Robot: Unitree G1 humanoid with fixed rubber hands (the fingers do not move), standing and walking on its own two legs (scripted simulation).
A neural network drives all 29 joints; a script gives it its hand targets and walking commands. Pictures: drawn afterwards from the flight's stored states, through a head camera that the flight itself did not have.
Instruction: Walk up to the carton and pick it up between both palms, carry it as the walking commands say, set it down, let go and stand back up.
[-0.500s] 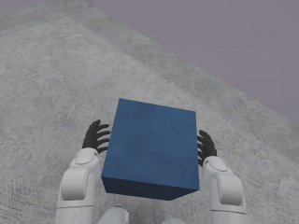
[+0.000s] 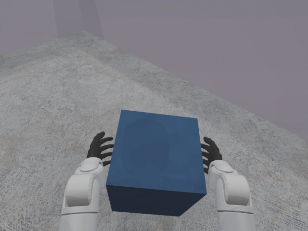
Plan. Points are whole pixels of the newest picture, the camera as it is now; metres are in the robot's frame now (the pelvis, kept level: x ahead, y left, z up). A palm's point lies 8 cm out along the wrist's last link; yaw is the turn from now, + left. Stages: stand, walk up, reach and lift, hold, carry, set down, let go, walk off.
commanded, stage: carry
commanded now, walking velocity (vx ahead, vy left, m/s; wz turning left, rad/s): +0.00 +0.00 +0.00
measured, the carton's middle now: (152, 167) +0.31 +0.01 -0.01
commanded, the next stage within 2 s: hold in 1.02 s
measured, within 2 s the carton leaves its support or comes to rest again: neither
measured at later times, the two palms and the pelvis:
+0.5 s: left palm (99, 171) +0.25 +0.14 +0.05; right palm (219, 171) +0.27 -0.16 +0.05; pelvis -0.02 -0.01 +0.00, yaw +0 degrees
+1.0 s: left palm (101, 171) +0.26 +0.14 +0.05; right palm (221, 170) +0.27 -0.16 +0.05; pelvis -0.02 -0.01 +0.01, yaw +0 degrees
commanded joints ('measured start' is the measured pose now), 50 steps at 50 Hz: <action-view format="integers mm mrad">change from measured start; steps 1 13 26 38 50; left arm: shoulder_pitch -555 -631 -784 -714 -730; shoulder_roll -664 -682 -739 -705 -722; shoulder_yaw -458 -448 -539 -485 -493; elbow -89 9 -173 -59 -82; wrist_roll -189 -158 -240 -182 -183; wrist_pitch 13 -94 -118 -96 -102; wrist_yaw -159 -187 -204 -216 -215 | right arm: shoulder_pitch -765 -769 -852 -784 -860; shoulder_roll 621 657 722 723 724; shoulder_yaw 493 465 514 495 515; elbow -233 -50 -192 -62 -136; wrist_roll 228 181 242 197 215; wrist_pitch -96 -193 -205 -179 -188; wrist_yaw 107 138 147 157 163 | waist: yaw -22 -21 -25 -33 -30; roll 4 18 90 -14 18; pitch -446 -468 -494 -422 -484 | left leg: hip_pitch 211 272 278 238 255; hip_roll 156 188 209 176 203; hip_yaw -196 -222 -242 -193 -198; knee -325 -352 -399 -376 -344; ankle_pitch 201 219 100 42 217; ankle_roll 10 16 -8 -28 -14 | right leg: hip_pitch -2 -39 -49 -83 -26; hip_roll -92 -64 -47 -75 -63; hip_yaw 54 40 45 62 52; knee -237 -213 -243 -309 -270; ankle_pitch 238 199 98 92 201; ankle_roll -88 -97 -103 -113 -106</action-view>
